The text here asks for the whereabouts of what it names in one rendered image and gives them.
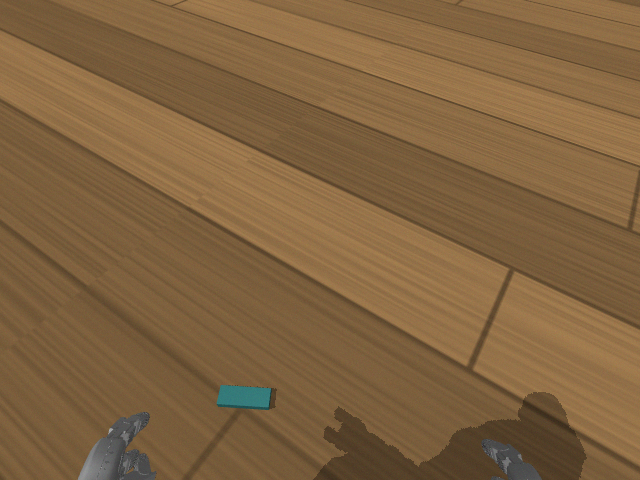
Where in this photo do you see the left robot hand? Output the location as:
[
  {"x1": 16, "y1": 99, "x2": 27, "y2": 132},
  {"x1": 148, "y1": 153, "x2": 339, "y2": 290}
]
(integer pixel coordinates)
[{"x1": 78, "y1": 412, "x2": 156, "y2": 480}]

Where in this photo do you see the small box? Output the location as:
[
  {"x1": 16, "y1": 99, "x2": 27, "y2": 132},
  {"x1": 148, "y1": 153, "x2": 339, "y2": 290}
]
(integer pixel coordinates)
[{"x1": 217, "y1": 385, "x2": 272, "y2": 410}]

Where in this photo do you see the right robot hand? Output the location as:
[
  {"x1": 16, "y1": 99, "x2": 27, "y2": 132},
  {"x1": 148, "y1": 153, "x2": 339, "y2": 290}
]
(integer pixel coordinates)
[{"x1": 481, "y1": 439, "x2": 542, "y2": 480}]

